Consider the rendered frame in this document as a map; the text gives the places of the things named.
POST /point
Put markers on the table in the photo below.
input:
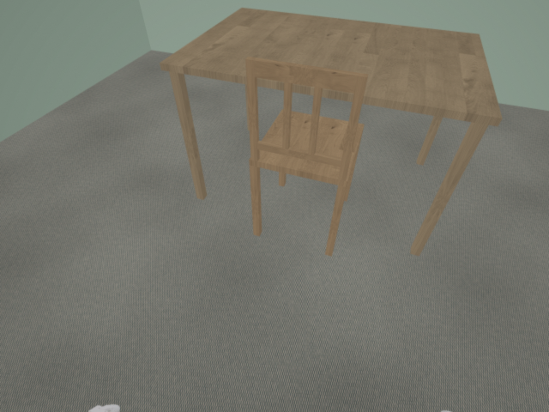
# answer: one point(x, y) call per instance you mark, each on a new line
point(414, 69)

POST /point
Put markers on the chair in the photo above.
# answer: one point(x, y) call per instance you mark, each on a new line
point(301, 144)

